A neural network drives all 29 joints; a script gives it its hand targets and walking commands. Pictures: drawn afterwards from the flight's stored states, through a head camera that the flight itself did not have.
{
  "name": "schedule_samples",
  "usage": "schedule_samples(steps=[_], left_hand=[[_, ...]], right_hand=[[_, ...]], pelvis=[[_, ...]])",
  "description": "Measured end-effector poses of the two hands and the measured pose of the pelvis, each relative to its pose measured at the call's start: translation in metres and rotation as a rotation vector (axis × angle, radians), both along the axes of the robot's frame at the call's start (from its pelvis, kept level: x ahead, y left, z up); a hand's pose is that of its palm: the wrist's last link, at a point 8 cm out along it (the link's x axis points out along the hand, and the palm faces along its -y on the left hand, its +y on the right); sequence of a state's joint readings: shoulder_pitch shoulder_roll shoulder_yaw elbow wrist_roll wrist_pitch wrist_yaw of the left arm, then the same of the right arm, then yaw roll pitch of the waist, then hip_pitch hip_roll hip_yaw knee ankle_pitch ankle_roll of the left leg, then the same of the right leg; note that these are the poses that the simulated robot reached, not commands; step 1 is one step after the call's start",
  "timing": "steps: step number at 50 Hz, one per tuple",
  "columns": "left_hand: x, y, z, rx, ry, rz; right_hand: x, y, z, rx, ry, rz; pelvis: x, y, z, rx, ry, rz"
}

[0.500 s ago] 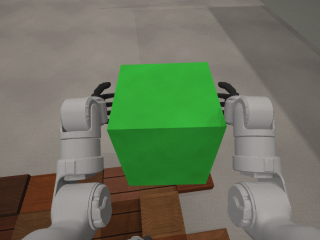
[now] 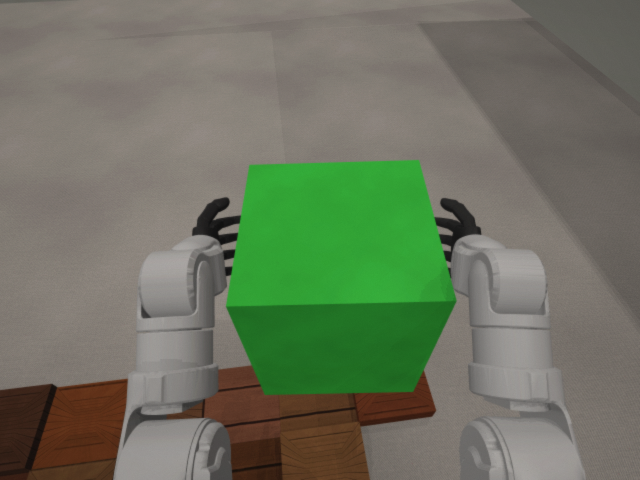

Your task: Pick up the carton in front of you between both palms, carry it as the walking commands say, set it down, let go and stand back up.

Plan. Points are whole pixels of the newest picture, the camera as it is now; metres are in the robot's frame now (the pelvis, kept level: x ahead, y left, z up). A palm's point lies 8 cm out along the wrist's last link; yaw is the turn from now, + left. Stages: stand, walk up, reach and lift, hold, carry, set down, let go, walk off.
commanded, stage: carry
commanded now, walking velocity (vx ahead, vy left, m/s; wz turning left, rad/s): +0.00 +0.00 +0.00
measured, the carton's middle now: (336, 285) +0.36 +0.00 +0.05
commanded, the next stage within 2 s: none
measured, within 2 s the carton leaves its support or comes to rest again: neither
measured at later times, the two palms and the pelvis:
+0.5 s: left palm (208, 258) +0.34 +0.14 +0.14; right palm (480, 260) +0.33 -0.16 +0.13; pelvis +0.00 +0.00 +0.00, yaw +0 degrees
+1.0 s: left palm (207, 267) +0.32 +0.14 +0.13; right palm (481, 269) +0.32 -0.16 +0.13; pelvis -0.02 -0.01 +0.00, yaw +0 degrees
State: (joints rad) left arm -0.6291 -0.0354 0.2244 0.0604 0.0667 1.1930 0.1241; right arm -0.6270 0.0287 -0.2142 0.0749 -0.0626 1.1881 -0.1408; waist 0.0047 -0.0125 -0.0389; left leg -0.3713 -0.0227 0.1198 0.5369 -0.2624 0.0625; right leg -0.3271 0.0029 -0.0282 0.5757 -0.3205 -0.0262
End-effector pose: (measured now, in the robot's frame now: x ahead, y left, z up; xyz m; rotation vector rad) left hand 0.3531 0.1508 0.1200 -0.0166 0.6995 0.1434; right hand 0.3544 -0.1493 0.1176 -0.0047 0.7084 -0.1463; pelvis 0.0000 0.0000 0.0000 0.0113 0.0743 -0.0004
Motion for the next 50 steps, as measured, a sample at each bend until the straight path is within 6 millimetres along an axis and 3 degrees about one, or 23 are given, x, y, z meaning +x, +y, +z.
schedule_samples(steps=[12, 50], left_hand=[[-0.006, -0.003, 0.011, 0.023, 0.025, -0.024], [-0.028, -0.007, 0.014, 0.026, 0.047, -0.034]], right_hand=[[-0.008, -0.003, 0.01, -0.024, 0.025, 0.018], [-0.031, -0.007, 0.014, -0.03, 0.048, 0.021]], pelvis=[[0.007, -0.003, 0.001, -0.001, -0.034, 0.003], [-0.016, -0.005, 0.004, -0.004, -0.045, 0.001]])
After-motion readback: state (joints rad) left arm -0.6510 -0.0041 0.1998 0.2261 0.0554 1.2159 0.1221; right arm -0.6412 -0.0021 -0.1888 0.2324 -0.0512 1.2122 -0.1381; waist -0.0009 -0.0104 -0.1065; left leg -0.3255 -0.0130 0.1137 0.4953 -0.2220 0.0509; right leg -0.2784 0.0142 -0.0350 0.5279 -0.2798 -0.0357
